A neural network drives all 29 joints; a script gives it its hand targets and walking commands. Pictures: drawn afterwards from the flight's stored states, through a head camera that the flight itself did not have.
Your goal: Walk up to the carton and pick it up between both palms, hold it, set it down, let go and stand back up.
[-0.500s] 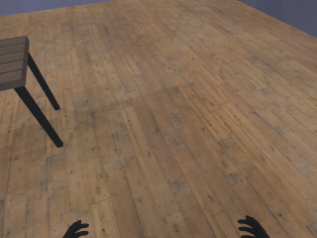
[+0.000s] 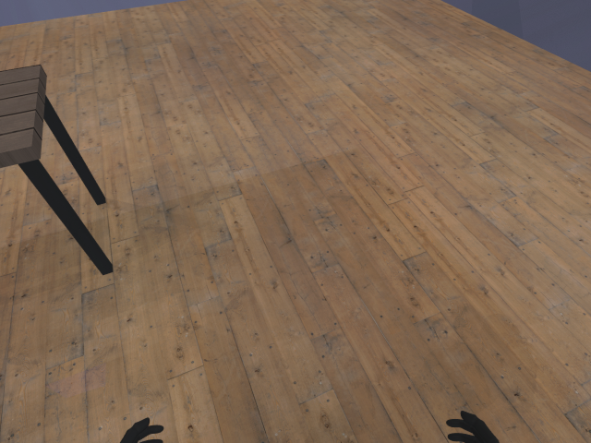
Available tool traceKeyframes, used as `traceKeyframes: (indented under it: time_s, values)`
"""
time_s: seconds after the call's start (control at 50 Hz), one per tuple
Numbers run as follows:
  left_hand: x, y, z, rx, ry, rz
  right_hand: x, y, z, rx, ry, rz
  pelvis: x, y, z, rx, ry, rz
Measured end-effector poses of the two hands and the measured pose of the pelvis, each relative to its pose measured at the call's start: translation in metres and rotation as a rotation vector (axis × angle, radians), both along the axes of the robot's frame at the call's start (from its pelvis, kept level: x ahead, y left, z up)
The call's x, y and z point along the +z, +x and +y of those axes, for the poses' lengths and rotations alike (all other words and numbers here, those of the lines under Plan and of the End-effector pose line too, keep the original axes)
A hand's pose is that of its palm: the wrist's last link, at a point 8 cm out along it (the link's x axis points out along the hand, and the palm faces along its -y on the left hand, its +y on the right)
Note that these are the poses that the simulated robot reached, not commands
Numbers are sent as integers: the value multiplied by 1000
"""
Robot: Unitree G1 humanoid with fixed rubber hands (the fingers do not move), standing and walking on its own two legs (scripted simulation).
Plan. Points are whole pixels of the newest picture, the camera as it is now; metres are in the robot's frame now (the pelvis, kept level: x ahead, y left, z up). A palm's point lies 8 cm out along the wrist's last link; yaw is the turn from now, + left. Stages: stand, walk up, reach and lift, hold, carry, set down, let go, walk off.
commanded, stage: stand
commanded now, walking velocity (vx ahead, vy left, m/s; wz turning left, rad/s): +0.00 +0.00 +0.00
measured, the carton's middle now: out of the picture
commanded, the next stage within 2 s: walk up in 0.24 s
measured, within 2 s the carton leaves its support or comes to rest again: neither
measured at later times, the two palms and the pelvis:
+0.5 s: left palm out of the picture +0.11 +0.26 -0.09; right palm out of the picture +0.09 -0.25 -0.10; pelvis +0.00 +0.01 +0.00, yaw +1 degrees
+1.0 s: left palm out of the picture +0.07 +0.48 -0.13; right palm (331, 399) +0.21 -0.04 -0.10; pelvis +0.05 +0.19 -0.02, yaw +17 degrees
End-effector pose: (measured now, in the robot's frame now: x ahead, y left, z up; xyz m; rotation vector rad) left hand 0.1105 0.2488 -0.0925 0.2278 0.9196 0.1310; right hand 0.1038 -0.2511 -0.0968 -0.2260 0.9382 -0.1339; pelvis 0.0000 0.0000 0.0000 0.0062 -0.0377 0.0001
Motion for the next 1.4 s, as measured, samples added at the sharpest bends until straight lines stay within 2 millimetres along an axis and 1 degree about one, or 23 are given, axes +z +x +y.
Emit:
traceKeyframes:
  time_s: [0.3, 0.48, 0.5, 0.54, 0.6, 0.66, 0.72, 0.78, 0.84, 0.86, 0.9, 0.94, 1.0, 1.06, 1.12, 1.16, 1.18, 1.22, 1.26, 1.34, 1.4]
  values:
    - [1, 4, 2, -12, 6, -3, -1, -4, 1, -16, 2, 3, 0, 1, 2, -11, 1, -2]
    - [0, 3, 4, -24, 14, 3, -2, -11, 0, -5, -8, 27, 0, 0, 5, -6, -6, 3]
    - [0, 1, 8, -23, 34, -3, -3, -10, 0, 20, -14, 38, -2, 0, 6, 13, -13, 5]
    - [2, -9, 23, 5, 85, -6, -6, -7, 1, 79, -37, 77, -4, 0, 12, 58, -22, 7]
    - [5, -38, 55, 83, 154, 27, -7, 10, 10, 150, -58, 102, -4, 2, 28, 101, -27, 0]
    - [8, -70, 90, 163, 195, 78, -7, 36, 32, 204, -47, 83, -5, 6, 48, 149, -39, -11]
    - [6, -93, 125, 230, 211, 113, -6, 66, 69, 257, -22, 55, -7, 11, 71, 195, -49, -24]
    - [-5, -105, 161, 274, 207, 131, -3, 97, 116, 311, -2, 8, -13, 18, 100, 238, -53, -31]
    - [-29, -106, 200, 294, 194, 144, -5, 121, 162, 346, -4, -50, -29, 29, 134, 271, -40, -35]
    - [-38, -103, 211, 297, 183, 150, -7, 124, 175, 344, -8, -62, -34, 31, 144, 275, -17, -40]
    - [-50, -93, 223, 307, 141, 150, -11, 122, 193, 338, -15, -62, -39, 36, 160, 275, -3, -39]
    - [-50, -73, 228, 302, 100, 128, -11, 114, 205, 307, -10, -28, -35, 41, 172, 283, 0, -34]
    - [-35, -38, 230, 274, 64, 66, -7, 103, 211, 277, -32, 29, -22, 49, 187, 302, 8, -27]
    - [-17, -11, 235, 251, 55, 19, -8, 100, 214, 253, -44, 71, -13, 60, 204, 313, 11, -15]
    - [-2, 8, 246, 242, 76, -7, -18, 105, 222, 243, -31, 101, -11, 72, 219, 318, 16, -6]
    - [3, 15, 256, 250, 107, -31, -31, 114, 231, 250, -10, 117, -16, 83, 227, 322, 20, -8]
    - [4, 15, 262, 259, 127, -38, -38, 120, 237, 259, 1, 124, -19, 88, 230, 322, 12, -15]
    - [5, 7, 274, 286, 174, -27, -47, 132, 255, 292, 21, 141, -22, 97, 238, 343, -7, -27]
    - [8, -9, 287, 347, 211, 2, -49, 145, 275, 342, 37, 161, -20, 105, 247, 375, -4, -39]
    - [15, -44, 305, 444, 221, 71, -40, 183, 314, 437, 50, 146, -10, 116, 270, 412, -2, -58]
    - [16, -67, 319, 496, 210, 133, -30, 213, 344, 485, 59, 111, -5, 122, 291, 434, -9, -61]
